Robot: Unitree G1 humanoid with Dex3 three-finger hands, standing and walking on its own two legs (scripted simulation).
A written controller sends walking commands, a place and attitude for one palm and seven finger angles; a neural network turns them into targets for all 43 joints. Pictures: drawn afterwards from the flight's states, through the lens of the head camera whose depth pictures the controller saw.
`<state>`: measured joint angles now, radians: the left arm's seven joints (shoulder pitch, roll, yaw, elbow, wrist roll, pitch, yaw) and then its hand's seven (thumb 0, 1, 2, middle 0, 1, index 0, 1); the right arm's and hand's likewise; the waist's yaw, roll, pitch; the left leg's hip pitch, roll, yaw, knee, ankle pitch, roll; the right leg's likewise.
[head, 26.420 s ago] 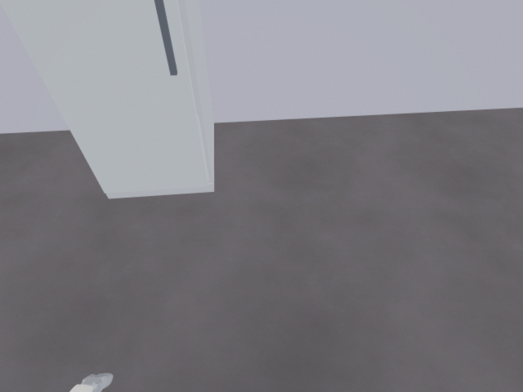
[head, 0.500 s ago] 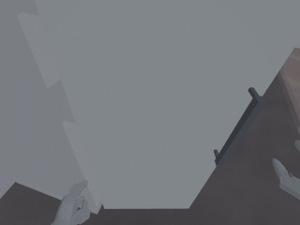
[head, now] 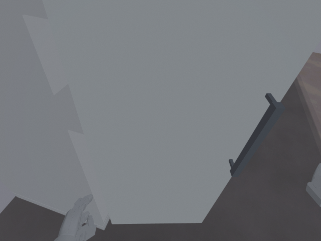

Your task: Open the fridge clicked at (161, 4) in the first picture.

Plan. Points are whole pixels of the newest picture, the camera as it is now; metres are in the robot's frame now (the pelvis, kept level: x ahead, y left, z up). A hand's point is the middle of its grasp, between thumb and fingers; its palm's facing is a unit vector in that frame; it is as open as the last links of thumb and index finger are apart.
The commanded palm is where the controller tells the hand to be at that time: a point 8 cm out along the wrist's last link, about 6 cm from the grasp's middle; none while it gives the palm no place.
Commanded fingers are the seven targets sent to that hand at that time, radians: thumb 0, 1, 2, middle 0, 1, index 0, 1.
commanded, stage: step back with the hand held close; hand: right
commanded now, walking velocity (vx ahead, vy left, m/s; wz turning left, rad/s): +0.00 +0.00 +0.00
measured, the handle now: (249, 140) +0.36 -0.25 +0.08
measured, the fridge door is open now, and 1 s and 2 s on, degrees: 71 71 71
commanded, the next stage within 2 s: stop stepping back and stand still in 1.46 s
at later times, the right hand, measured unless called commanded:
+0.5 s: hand out of the picture +0.16 -0.29 +0.15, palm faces +0.36 +0.80 -0.48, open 7.4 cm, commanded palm +0.10 -0.33 +0.18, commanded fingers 0.00 -0.90 -0.90 0.20 0.30 0.20 0.30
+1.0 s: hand out of the picture +0.09 -0.32 +0.16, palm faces +0.45 +0.76 -0.47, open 7.4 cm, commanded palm +0.03 -0.35 +0.18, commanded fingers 0.00 -0.90 -0.90 0.20 0.30 0.20 0.30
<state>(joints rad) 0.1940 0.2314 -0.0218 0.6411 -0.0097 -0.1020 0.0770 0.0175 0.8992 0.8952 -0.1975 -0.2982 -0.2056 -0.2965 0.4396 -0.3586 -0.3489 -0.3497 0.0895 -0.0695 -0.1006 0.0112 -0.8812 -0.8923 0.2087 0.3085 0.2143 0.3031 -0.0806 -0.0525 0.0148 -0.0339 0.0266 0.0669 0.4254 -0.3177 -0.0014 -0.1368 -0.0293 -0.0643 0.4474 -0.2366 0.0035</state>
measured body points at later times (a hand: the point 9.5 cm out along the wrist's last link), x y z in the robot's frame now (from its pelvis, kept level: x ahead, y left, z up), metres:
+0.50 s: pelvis -0.05 -0.03 -0.01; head -0.02 -0.04 +0.44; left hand +0.13 +0.21 -0.08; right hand +0.13 -0.33 +0.18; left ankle -0.05 +0.11 -0.74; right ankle +0.01 -0.12 -0.74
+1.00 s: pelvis -0.10 -0.05 -0.01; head -0.08 -0.08 +0.43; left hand +0.07 +0.18 -0.08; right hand +0.06 -0.36 +0.19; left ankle -0.14 +0.09 -0.74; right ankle +0.01 -0.12 -0.74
